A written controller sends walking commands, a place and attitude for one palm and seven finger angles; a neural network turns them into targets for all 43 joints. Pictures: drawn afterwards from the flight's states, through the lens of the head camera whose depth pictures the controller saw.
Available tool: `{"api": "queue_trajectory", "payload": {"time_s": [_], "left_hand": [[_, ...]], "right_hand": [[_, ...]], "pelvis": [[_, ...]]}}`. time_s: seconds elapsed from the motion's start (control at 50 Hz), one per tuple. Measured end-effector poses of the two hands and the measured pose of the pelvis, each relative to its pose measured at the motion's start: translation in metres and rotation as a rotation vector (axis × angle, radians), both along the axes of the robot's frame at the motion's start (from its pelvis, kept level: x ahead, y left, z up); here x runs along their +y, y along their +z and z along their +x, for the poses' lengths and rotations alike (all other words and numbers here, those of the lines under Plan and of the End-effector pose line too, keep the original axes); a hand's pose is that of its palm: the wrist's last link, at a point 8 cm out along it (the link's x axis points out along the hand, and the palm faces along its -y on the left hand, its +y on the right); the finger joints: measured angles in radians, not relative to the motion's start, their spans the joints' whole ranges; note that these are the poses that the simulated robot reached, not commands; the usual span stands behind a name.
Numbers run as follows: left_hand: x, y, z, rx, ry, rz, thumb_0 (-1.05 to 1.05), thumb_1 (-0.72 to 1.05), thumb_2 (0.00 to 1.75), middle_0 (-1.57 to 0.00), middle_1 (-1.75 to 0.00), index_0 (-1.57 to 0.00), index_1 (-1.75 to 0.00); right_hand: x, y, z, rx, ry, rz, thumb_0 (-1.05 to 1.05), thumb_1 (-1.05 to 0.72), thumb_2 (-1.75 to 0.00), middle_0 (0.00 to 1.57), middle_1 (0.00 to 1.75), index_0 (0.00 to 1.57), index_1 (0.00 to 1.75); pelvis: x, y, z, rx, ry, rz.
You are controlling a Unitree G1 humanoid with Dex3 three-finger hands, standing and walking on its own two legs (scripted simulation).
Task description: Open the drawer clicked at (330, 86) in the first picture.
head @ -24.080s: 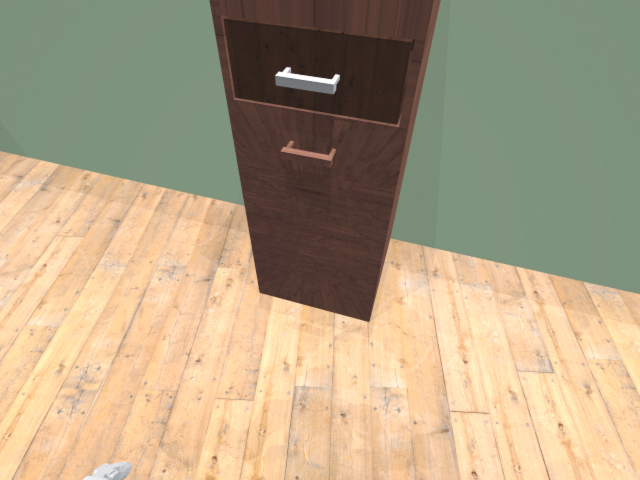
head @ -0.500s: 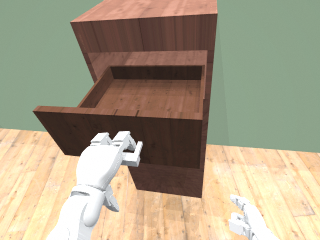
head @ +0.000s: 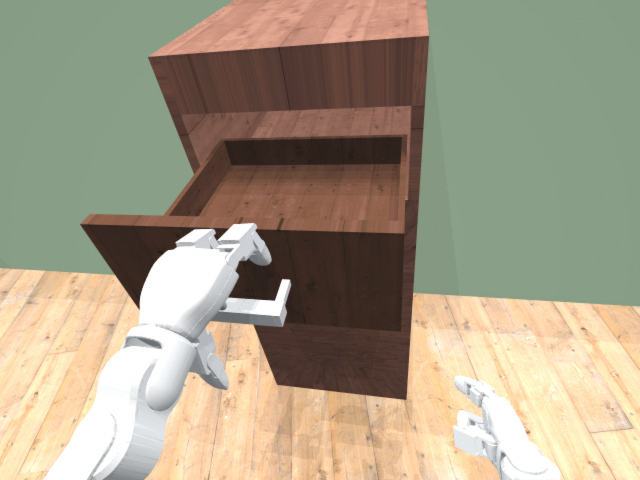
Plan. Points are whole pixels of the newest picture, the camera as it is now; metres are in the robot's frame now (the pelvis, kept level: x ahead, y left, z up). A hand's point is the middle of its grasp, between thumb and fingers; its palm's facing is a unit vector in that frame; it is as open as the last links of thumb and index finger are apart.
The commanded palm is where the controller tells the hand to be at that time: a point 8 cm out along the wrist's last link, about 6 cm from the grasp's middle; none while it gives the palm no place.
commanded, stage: lift the hand off the handle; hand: left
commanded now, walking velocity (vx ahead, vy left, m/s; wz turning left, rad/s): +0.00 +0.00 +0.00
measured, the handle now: (238, 297) +0.29 +0.15 +0.13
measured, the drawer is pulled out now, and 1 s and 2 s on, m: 0.30 0.30 0.30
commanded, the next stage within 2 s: draw the hand back to the body in 0.76 s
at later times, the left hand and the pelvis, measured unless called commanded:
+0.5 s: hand (199, 225) +0.26 +0.14 +0.26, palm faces +0.39 -0.17 -0.91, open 13.8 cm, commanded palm +0.21 +0.16 +0.31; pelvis -0.01 +0.00 +0.00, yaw +1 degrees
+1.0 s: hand (180, 205) +0.26 +0.16 +0.28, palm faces +0.45 -0.25 -0.86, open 13.9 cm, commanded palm +0.20 +0.17 +0.32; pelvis +0.00 +0.00 +0.00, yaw -1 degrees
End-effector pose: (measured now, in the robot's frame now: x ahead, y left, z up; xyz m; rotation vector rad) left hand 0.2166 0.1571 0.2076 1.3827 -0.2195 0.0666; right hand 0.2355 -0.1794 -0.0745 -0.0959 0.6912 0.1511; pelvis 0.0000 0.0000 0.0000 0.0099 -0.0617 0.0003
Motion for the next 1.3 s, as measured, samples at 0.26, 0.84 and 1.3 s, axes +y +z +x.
{"api": "queue_trajectory", "payload": {"time_s": [0.26, 0.84, 1.3], "left_hand": [[0.002, 0.027, 0.002, -0.01, -0.027, 0.051, 0.0, -0.5, 0.3, -0.51, -1.28, -0.39, -1.24], [-0.02, 0.102, 0.008, -0.279, -0.203, -0.067, 0.0, -0.5, 0.3, -0.33, -1.2, -0.32, -1.2], [0.044, 0.1, -0.019, -0.313, 0.012, -0.033, 0.0, -0.51, 0.3, -0.33, -1.2, -0.32, -1.2]], "right_hand": [[-0.002, -0.002, -0.008, -0.013, -0.003, 0.018, 0.01, -0.9, -0.9, 0.2, 0.3, 0.19, 0.3], [-0.005, 0.0, -0.013, 0.016, 0.001, 0.036, 0.01, -0.9, -0.9, 0.2, 0.3, 0.19, 0.3], [0.014, 0.008, 0.01, -0.03, 0.053, 0.004, 0.01, -0.9, -0.9, 0.2, 0.3, 0.19, 0.3]], "pelvis": [[-0.001, 0.002, -0.007, -0.013, 0.006, 0.0], [0.004, -0.001, -0.006, 0.006, -0.007, 0.002], [0.008, -0.004, -0.003, 0.016, 0.017, -0.01]]}}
